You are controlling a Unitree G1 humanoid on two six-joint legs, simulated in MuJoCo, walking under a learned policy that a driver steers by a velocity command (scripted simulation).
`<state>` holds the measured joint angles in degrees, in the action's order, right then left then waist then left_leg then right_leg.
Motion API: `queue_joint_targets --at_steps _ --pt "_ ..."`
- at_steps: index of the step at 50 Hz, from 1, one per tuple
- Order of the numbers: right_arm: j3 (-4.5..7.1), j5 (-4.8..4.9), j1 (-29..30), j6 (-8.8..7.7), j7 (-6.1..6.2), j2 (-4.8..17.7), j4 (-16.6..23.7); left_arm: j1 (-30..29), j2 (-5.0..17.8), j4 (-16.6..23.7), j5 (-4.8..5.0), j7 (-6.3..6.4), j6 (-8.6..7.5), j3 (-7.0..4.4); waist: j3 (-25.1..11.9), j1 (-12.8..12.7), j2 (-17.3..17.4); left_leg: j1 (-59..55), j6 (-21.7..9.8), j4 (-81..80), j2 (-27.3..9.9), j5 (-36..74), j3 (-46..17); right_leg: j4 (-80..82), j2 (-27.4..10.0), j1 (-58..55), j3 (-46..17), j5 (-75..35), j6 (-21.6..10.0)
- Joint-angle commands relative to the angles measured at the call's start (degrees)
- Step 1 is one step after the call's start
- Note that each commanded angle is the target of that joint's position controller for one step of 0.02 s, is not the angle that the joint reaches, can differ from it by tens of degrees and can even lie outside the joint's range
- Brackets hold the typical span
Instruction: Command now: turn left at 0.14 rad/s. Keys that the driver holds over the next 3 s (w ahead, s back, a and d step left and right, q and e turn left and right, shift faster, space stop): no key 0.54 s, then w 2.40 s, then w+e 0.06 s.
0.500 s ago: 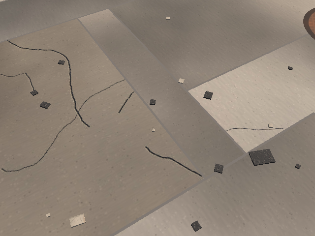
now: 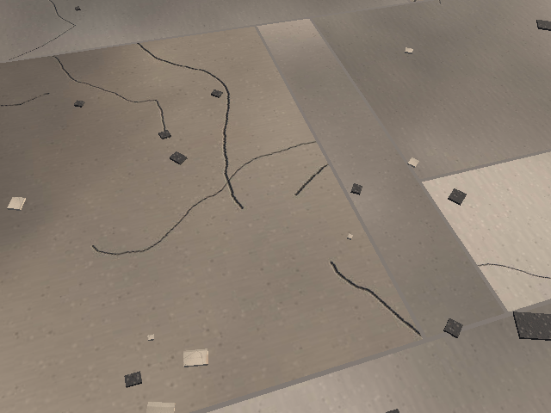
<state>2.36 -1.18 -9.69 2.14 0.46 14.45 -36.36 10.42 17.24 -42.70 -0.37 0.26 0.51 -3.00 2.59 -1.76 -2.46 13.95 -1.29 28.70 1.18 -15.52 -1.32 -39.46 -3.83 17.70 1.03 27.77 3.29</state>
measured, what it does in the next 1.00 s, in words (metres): walks ahead: right foot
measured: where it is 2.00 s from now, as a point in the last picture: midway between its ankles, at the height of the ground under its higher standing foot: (295, 326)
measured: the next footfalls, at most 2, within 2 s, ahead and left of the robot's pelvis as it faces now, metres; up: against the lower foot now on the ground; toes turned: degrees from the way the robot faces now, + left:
right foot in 0.22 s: +0.02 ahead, -0.14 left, +0.00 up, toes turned +0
right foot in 1.20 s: +0.40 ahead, -0.14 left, +0.00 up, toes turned -1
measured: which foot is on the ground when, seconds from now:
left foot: down 0.00-1.00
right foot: up 0.00-0.20, down 0.22-0.78, up 0.80-1.00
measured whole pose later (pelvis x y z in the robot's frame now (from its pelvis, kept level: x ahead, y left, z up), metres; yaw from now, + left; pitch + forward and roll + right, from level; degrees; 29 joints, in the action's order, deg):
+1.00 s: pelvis +0.11 +0.00 +0.01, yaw +0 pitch +1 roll +0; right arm 2.0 0.5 -25.8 -4.3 -0.3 12.2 -57.0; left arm 9.1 16.8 -44.3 1.4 -1.7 -5.1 -2.4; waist 0.5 3.6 -1.9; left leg -0.5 -1.8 14.8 1.2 -16.7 -0.2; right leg -55.9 -4.1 34.4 1.4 13.5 -1.3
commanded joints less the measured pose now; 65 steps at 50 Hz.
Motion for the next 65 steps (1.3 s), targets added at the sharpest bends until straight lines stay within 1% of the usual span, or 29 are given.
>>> queue_joint_targets --at_steps 1,4,9,10,11,12,13,16,27,29,32,36,38,39,40,41,42,44,47,51,53,56,58,59,60,61,62,63,65 --pt "1.86 -0.34 1.8 -2.56 -0.09 8.4 2.8 -2.0 6.5 3.5 0.23 0.81 -0.01 -1.82 -5.5 1.9 12.5 -7.2 -11.1 -9.8 -15.0 22.6 -14.5 -9.7 -0.7 7.4 -3.1 3.6 1.6" --pt "1.41 0.21 3.9 -2.88 0.04 7.4 1.5 1.2 4.7 2.0 0.23 0.90 0.53 -1.52 -5.4 0.4 10.7 -3.9 -10.2 -8.6 -12.7 27.4 -10.4 -9.1 -0.4 3.0 -2.9 -0.9 2.4" --pt "0.83 0.75 4.9 -2.21 -0.10 5.9 -0.6 1.4 2.9 1.1 0.42 0.76 0.23 -0.55 -5.8 0.3 9.7 -3.7 -9.4 -6.6 -11.0 20.5 -10.4 9.9 0.8 -4.8 -0.8 -11.4 1.3" --pt "0.65 1.01 3.8 -2.32 -0.22 5.4 -1.6 2.1 3.2 0.7 -0.24 0.69 0.07 -0.38 -5.6 -0.2 8.2 -2.1 -7.4 -6.7 -9.9 15.6 -10.1 16.0 0.5 -8.9 -1.4 -20.6 0.5" --pt "0.50 0.50 1.8 -2.66 -0.29 4.8 -2.4 2.2 5.5 0.9 -0.89 0.81 -0.04 -0.63 -5.7 0.9 5.4 -0.5 -4.7 -6.0 -7.8 9.2 -9.3 16.4 -1.8 -12.0 -4.4 -28.9 -0.6" --pt "0.82 -0.08 -0.2 -2.93 -0.59 5.6 -3.0 2.1 9.0 1.0 -0.53 0.98 -0.01 -1.33 -4.7 3.3 0.1 0.8 -2.8 -5.9 -4.9 4.1 -7.1 14.0 -3.3 -11.6 -4.4 -30.2 -2.5" --pt "0.79 -0.03 0.9 -2.74 -0.36 5.4 -3.3 1.2 8.2 0.2 0.01 0.59 -0.20 -1.46 -3.6 2.8 -2.9 -2.1 -0.9 -5.6 -2.5 1.8 -4.0 14.3 -2.4 -5.7 -4.3 -20.2 -4.3" --pt "1.00 0.47 3.7 -1.82 0.54 5.4 -4.0 0.2 4.5 -0.2 -0.68 0.35 -1.36 -0.26 -1.7 1.7 -1.7 -3.6 -0.6 -3.4 -2.7 5.0 -3.9 16.4 -1.0 -2.6 -3.8 -16.8 -3.0" --pt "1.52 0.85 0.5 -1.83 1.12 5.2 -10.7 2.7 3.8 -3.2 -0.24 1.35 -1.88 0.55 -1.9 1.2 2.7 -3.2 0.3 -3.5 -2.6 9.1 -3.4 15.3 0.2 -4.8 -2.7 -17.6 -2.9" --pt "1.87 1.38 -1.4 -1.63 1.37 5.9 -12.5 4.1 4.4 -4.3 0.26 1.56 -1.52 0.27 -2.2 1.2 2.3 -2.1 -0.4 -2.2 -0.6 -6.5 -1.5 15.2 1.6 -4.1 -2.0 -3.1 -4.3" --pt "1.89 2.06 -1.1 -2.96 1.37 5.3 -12.4 5.2 5.0 -3.9 1.14 1.89 -2.02 0.10 4.9 0.8 0.0 7.6 -2.3 0.2 -0.4 -22.8 -1.7 18.4 -1.8 -0.1 -8.4 16.4 -8.7" --pt "1.49 2.76 0.7 -6.73 -0.26 3.1 -11.9 8.6 8.6 -5.0 1.89 1.48 -3.62 -1.23 5.6 0.8 -7.6 10.5 -2.6 9.7 -0.6 -9.4 2.6 27.8 -13.6 -3.4 -25.6 17.8 -15.7" --pt "1.71 3.26 -5.5 -7.44 -0.84 3.3 -14.6 3.1 7.5 -3.2 2.09 0.97 -3.42 -0.81 5.1 5.1 -7.1 -2.9 -4.4 -0.6 -0.4 -7.4 2.7 25.0 -9.9 3.8 -19.2 10.8 -12.9" --pt "2.53 3.19 -11.3 -7.60 -0.92 5.5 -17.4 -0.9 5.2 -1.4 1.98 0.80 -3.50 -0.13 4.3 7.6 -3.5 -9.6 -5.1 -4.5 -2.1 -5.8 -1.6 18.3 -5.1 7.8 -12.0 3.5 -9.6" --pt "3.83 3.05 -17.8 -7.80 -0.80 9.7 -19.8 -3.6 1.6 0.6 1.66 0.71 -4.37 0.78 2.8 8.9 9.3 -17.9 -8.9 -11.0 -9.7 -10.6 -17.1 0.5 2.8 16.1 -0.9 -5.2 -4.8" --pt "4.79 2.54 -21.9 -8.19 -1.42 14.2 -19.8 -4.0 2.5 2.6 1.88 1.05 -5.71 0.61 0.8 10.5 18.9 -25.1 -15.7 -17.2 -20.4 -4.7 -36.1 -15.1 6.0 26.1 -0.7 1.1 -3.3" --pt "3.36 1.41 -19.6 -8.71 -1.52 10.0 -19.0 -2.6 4.9 2.0 2.83 0.83 -6.43 -0.19 1.2 8.3 12.1 -26.7 -16.8 -15.8 -21.9 0.5 -35.9 -24.7 3.8 31.6 -5.3 4.5 -4.3" --pt "2.32 1.48 -16.7 -8.90 -1.53 7.2 -18.0 -1.1 3.8 1.1 3.13 -0.21 -7.07 -0.02 1.3 5.9 6.9 -28.2 -13.7 -15.6 -19.4 4.9 -26.2 -28.4 0.0 36.4 -5.6 -3.6 -6.6" --pt "0.81 1.56 -16.4 -7.25 -1.14 4.0 -18.4 -4.3 1.8 2.3 1.82 -1.97 -6.92 0.20 1.9 5.2 7.6 -23.5 -10.2 -18.3 -14.9 16.9 -14.2 -21.3 -2.5 32.9 -2.1 -12.0 -5.8" --pt "1.01 1.70 -14.8 -6.61 0.60 7.7 -17.5 -12.1 -1.6 5.5 1.50 -3.09 -6.40 1.89 3.9 6.0 7.1 -10.3 -9.2 -22.4 -10.8 16.5 -5.3 -1.8 0.3 19.5 2.3 -23.4 -2.9" --pt "1.49 2.05 -16.5 -7.02 0.75 9.7 -18.1 -13.9 0.3 6.5 1.88 -2.87 -6.07 1.52 4.5 6.0 8.7 -8.7 -9.0 -24.4 -12.4 14.8 -5.3 3.5 1.6 14.0 2.2 -27.0 -3.1" --pt "1.90 2.68 -16.0 -7.07 0.55 10.0 -18.5 -13.6 3.4 7.1 2.06 -2.65 -5.93 0.55 4.8 3.8 8.7 -14.0 -7.4 -21.7 -15.3 21.6 -4.5 7.8 1.7 12.2 0.3 -27.7 -5.8" --pt "2.34 2.07 -14.8 -6.40 0.43 10.9 -18.2 -6.9 5.9 5.4 1.76 -2.33 -5.80 -0.87 -1.0 -0.6 9.5 -16.9 -5.7 -11.5 -14.8 40.8 -2.2 7.6 4.2 3.2 1.8 -25.1 -8.3" --pt "2.15 1.62 -14.6 -5.80 0.44 10.4 -17.9 2.1 7.6 2.6 1.90 -1.94 -5.47 -2.11 -6.5 -4.9 8.9 -14.5 -4.3 -0.7 -12.5 46.6 -0.4 7.5 5.9 -8.0 3.1 -24.1 -9.8" --pt "1.42 0.77 -14.8 -5.54 0.52 8.8 -16.8 11.9 9.7 0.3 1.78 -1.38 -5.01 -3.06 -13.0 -8.7 5.5 -3.3 -2.7 15.0 -10.2 35.4 0.5 5.7 -0.6 -24.1 -4.1 -21.5 -12.2" --pt "-0.95 1.07 -22.8 -6.46 0.08 -0.5 -15.7 15.9 15.3 -1.2 0.33 -1.65 -4.94 -3.92 -22.1 -4.0 -13.0 16.0 0.8 38.7 1.1 -2.0 1.0 14.9 -15.9 -40.2 -34.1 -3.0 -21.3" --pt "-0.26 2.27 -21.2 -7.98 -0.47 3.5 -16.6 14.4 10.1 -1.1 0.76 -1.97 -5.13 -2.47 -22.2 -4.6 -12.0 22.1 -0.1 47.6 1.2 -15.4 -7.0 25.7 -17.5 -37.9 -48.1 5.3 -21.4" --pt "1.11 4.04 -15.1 -8.76 -0.80 8.0 -14.5 8.8 7.6 -0.6 0.95 -2.03 -5.48 -1.68 -11.4 -3.4 -8.1 27.5 -1.1 50.3 -2.0 -11.8 -5.9 26.4 -16.6 -29.5 -40.1 4.5 -18.8" --pt "1.27 3.16 -9.2 -9.04 -0.15 7.9 -13.0 1.8 5.4 0.1 0.22 -2.42 -6.17 -1.10 -4.0 0.0 0.3 23.4 -1.8 44.4 -7.4 -2.5 -3.8 27.9 -12.0 -13.7 -25.2 -10.4 -16.7"
Over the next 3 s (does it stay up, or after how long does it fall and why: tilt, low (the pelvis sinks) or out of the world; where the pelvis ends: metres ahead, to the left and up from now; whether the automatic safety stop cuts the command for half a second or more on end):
stays up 1.22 0.00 0.00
